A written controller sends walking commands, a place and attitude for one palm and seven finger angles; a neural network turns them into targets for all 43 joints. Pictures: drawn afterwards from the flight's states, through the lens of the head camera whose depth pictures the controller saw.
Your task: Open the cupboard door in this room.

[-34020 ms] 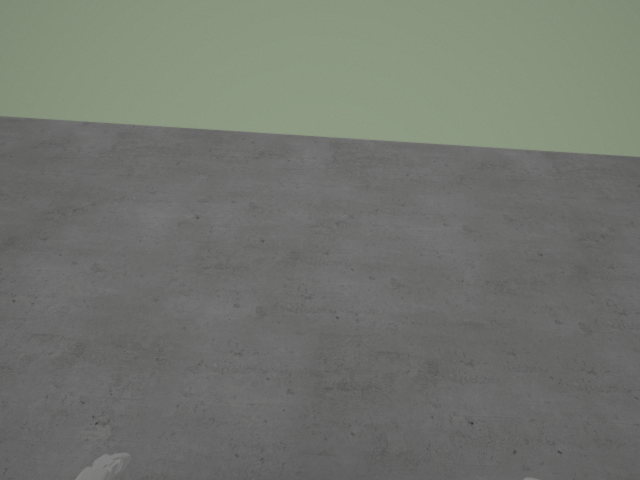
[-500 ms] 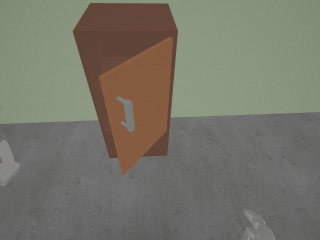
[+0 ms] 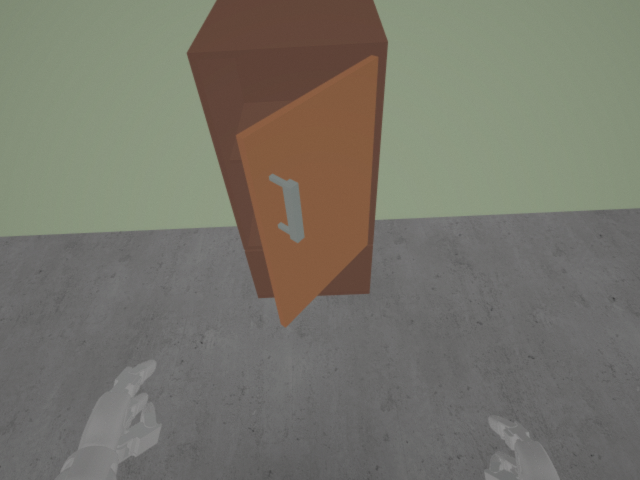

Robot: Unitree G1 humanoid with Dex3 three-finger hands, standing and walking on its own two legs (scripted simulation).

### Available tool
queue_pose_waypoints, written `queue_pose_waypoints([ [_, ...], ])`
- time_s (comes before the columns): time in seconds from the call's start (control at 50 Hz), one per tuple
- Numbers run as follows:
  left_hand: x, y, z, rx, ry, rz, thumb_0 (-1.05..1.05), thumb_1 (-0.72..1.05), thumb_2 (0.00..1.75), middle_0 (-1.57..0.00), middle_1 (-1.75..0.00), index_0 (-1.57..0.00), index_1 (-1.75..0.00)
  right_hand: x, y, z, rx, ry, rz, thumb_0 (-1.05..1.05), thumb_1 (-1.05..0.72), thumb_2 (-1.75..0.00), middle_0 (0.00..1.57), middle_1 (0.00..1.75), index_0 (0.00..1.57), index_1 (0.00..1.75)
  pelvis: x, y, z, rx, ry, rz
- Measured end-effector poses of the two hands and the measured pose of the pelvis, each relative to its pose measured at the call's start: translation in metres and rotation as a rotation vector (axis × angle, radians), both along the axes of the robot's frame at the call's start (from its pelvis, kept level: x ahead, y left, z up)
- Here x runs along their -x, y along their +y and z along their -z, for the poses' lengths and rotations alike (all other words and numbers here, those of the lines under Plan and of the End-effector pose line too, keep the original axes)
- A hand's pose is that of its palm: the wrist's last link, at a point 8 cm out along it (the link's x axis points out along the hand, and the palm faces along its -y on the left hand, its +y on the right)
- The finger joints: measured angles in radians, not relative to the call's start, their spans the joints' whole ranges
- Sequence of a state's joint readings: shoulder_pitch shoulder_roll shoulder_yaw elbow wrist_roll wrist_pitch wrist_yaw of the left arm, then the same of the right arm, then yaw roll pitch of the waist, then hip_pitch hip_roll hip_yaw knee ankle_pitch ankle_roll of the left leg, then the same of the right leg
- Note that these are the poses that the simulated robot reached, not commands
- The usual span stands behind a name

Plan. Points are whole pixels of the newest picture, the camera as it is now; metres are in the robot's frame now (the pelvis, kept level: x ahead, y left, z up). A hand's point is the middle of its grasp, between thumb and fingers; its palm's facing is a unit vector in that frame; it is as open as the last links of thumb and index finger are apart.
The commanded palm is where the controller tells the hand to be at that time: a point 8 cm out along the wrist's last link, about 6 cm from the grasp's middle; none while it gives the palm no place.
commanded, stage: let the arm hang, fingers relaxed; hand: left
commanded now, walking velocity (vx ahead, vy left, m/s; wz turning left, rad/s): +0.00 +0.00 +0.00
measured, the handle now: (286, 208) +0.60 +0.10 -0.03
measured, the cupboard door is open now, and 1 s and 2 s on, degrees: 49 49 49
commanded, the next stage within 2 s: look to check the result in 0.94 s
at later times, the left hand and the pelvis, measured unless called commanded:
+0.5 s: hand out of the picture -0.10 +0.19 -0.16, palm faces +0.07 -0.96 -0.26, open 7.3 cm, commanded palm none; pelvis -0.03 -0.01 +0.01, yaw +2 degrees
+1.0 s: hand out of the picture -0.08 +0.14 -0.17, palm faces +0.12 -0.98 -0.18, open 7.3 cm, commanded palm none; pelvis -0.04 -0.02 +0.01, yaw +3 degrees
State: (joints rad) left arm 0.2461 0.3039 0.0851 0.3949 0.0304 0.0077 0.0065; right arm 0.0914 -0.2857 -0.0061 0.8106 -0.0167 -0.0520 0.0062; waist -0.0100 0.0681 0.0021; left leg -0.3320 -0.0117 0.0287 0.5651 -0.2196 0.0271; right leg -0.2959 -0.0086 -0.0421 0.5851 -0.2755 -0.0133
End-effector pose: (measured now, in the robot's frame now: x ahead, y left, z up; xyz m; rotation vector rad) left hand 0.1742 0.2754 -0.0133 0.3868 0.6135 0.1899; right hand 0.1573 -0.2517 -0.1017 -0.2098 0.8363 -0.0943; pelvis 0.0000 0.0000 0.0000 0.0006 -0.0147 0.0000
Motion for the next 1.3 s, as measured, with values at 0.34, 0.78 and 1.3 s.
queue_pose_waypoints([
  [0.34,0.259,-0.041,0.118,0.234,0.845,-0.287,0.0,0.95,0.9,-0.2,-0.3,-0.21,-0.3,0.189,0.009,0.029,0.013,0.59,0.098,0.01,-0.91,-0.9,0.2,0.3,0.2,0.3,0.026,-0.007,-0.008,0.016,-0.017,-0.033],
  [0.78,0.206,-0.06,0.121,0.253,0.651,-0.248,0.01,0.94,0.9,-0.2,-0.3,-0.2,-0.3,0.232,0.047,0.047,-0.105,0.626,0.144,0.01,-0.91,-0.9,0.2,0.3,0.2,0.3,0.042,-0.009,-0.006,-0.016,-0.004,-0.03],
  [1.3,0.243,-0.09,0.126,0.319,0.852,-0.29,0.0,0.91,0.9,-0.2,-0.3,-0.2,-0.3,0.203,0.039,0.038,-0.069,0.657,0.138,0.0,-0.91,-0.9,0.2,0.3,0.2,0.3,0.015,-0.012,-0.009,0.005,-0.008,-0.044],
])
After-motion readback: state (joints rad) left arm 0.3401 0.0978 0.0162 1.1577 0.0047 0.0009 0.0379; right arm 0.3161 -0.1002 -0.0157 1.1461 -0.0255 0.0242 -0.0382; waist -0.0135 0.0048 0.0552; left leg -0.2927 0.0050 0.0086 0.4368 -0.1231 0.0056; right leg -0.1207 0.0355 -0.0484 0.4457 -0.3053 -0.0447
